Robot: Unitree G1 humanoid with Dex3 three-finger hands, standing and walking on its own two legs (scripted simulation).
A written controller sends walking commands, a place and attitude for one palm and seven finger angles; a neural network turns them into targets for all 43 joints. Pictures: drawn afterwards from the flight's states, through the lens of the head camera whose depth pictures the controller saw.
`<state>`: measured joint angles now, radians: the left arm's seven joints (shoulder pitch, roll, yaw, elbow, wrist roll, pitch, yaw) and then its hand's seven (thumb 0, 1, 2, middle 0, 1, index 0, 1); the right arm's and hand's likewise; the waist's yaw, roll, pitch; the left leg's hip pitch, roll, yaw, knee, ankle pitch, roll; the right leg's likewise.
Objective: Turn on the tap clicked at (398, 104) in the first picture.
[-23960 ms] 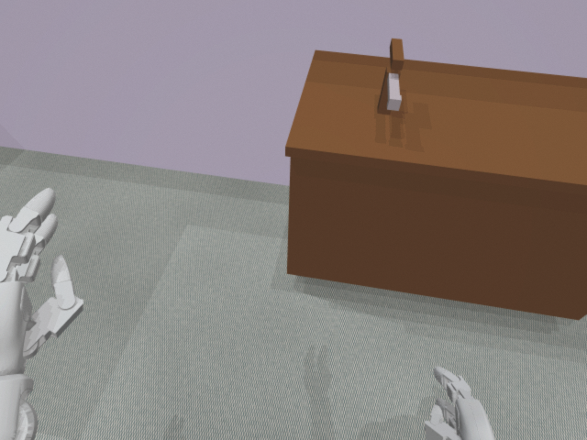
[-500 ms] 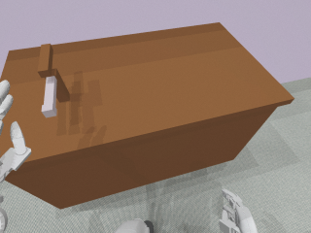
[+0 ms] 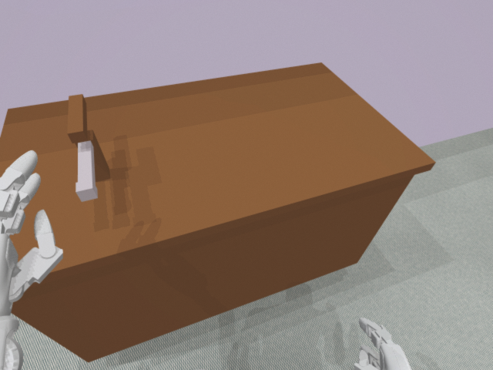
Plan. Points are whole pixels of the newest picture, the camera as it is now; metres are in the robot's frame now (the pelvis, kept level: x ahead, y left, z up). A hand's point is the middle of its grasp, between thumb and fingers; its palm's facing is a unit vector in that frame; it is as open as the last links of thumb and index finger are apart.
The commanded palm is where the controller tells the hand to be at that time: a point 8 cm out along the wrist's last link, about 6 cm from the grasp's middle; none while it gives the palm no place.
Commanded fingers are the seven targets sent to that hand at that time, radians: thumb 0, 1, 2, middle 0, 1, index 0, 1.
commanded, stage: come to a stop and stand still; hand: left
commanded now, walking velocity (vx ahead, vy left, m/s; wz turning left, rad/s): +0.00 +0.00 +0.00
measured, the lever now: (86, 190) +0.39 +0.34 +0.05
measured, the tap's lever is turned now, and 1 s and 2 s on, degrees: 0 0 0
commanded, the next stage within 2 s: look again from close up in 0.84 s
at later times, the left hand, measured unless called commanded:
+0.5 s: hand (37, 235) +0.23 +0.29 +0.15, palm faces +0.43 -0.84 -0.34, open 7.4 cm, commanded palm +0.17 +0.32 +0.18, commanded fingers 0.00 0.90 0.90 -0.20 -0.30 -0.20 -0.30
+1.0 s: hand (32, 205) +0.25 +0.29 +0.19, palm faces +0.43 -0.78 -0.46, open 7.5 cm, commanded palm +0.17 +0.31 +0.18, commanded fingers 0.00 0.90 0.90 -0.20 -0.30 -0.20 -0.30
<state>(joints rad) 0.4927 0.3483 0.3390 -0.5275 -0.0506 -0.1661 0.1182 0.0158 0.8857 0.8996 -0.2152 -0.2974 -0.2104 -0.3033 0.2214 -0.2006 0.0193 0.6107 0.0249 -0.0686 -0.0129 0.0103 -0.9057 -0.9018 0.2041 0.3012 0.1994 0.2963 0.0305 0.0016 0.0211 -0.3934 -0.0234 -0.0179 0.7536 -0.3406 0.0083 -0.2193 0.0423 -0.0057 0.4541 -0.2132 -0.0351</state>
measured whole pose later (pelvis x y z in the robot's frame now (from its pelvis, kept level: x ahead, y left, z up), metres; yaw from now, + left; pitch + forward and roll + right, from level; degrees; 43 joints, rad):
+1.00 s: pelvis +0.02 +0.03 +0.00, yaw +3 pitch +0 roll -1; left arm 0.28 0.48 0.36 -0.43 -0.02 -0.21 0.11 0.02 0.88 0.90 -0.22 -0.30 -0.21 -0.30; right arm 0.22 -0.21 0.06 0.55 0.04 -0.10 -0.07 0.01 -0.91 -0.90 0.20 0.30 0.20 0.30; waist 0.06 -0.01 0.08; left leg -0.24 -0.02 -0.06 0.50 -0.26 0.01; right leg -0.20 -0.02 -0.03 0.44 -0.25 0.02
